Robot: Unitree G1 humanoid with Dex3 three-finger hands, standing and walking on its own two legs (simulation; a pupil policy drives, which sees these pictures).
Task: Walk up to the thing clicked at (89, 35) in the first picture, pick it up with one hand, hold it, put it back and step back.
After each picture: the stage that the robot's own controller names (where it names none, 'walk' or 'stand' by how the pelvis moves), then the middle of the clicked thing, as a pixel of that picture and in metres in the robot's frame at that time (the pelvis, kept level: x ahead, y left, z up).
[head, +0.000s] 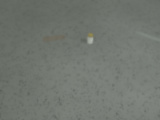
stand; (90, 38) +1.46 -0.12 -0.72
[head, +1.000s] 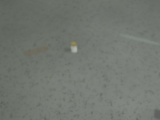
walk; (73, 47) +1.34 +0.17 -0.71
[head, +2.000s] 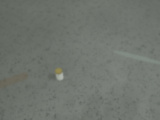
walk; (59, 74) +0.87 +0.26 -0.72
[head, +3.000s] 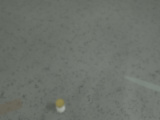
walk; (60, 105) +0.53 +0.16 -0.69
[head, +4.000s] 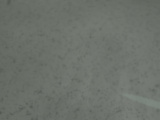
stand; out of the picture +0.33 +0.18 -0.71
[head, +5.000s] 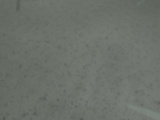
stand; out of the picture +0.31 +0.15 -0.72
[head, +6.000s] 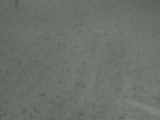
stand; out of the picture +0.32 +0.16 -0.73
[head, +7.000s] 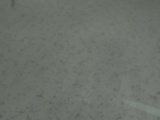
stand; out of the picture +0.31 +0.17 -0.73
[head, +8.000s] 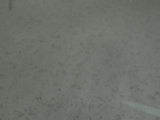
stand; out of the picture +0.31 +0.18 -0.73
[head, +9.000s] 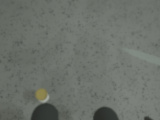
go down; (42, 95) +0.35 +0.18 -0.51
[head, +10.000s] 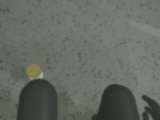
go down; (35, 73) +0.39 +0.21 -0.32
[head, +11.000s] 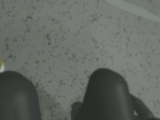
close in; out of the picture +0.37 +0.25 -0.24
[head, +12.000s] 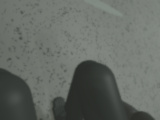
close; out of the picture +0.37 +0.26 -0.21
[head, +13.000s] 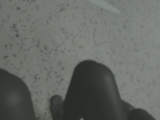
lift; out of the picture +0.37 +0.27 -0.21
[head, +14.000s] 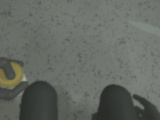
lift; (13, 80) +0.31 +0.23 -0.05
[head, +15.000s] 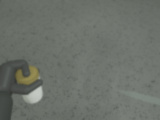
hold; (30, 85) +0.33 +0.17 +0.03
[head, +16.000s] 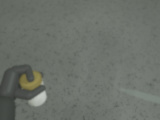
hold; (34, 89) +0.32 +0.17 +0.00
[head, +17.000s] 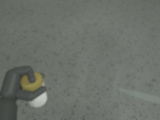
hold; (35, 90) +0.32 +0.16 +0.00
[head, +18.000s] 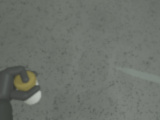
crouch; (28, 88) +0.33 +0.18 -0.06
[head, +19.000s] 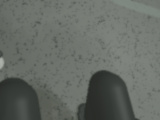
lower; out of the picture +0.41 +0.25 -0.14
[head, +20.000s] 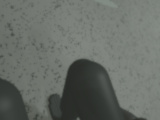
lower; out of the picture +0.38 +0.28 -0.22
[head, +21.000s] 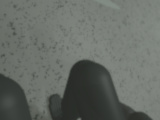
lower; out of the picture +0.38 +0.29 -0.22
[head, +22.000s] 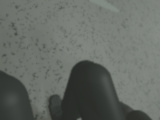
lower; out of the picture +0.38 +0.29 -0.22
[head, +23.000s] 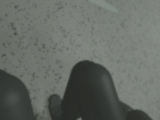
lower; out of the picture +0.37 +0.29 -0.22
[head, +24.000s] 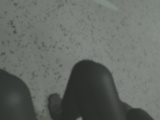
open; out of the picture +0.36 +0.27 -0.22
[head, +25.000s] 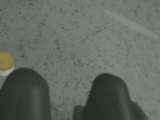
stand; (4, 64) +0.37 +0.25 -0.26
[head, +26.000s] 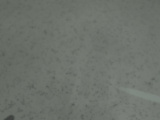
stand; out of the picture +0.32 +0.18 -0.64
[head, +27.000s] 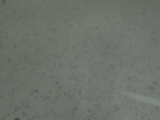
stand; out of the picture +0.33 +0.19 -0.67
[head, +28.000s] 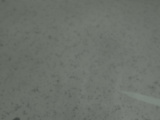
stand; out of the picture +0.32 +0.18 -0.67
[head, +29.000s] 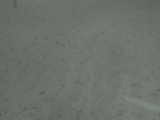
stand; out of the picture +0.34 +0.18 -0.72
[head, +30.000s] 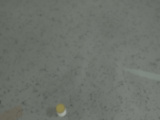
walk; (61, 110) +0.42 +0.16 -0.70
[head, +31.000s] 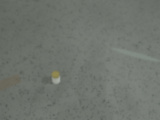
walk; (55, 77) +0.71 +0.15 -0.70
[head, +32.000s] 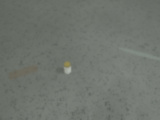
stand; (67, 67) +0.98 +0.15 -0.70
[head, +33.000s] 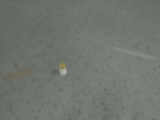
stand; (62, 69) +0.97 +0.17 -0.72
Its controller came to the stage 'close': yes
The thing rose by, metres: 0.71
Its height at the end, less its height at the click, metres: +0.00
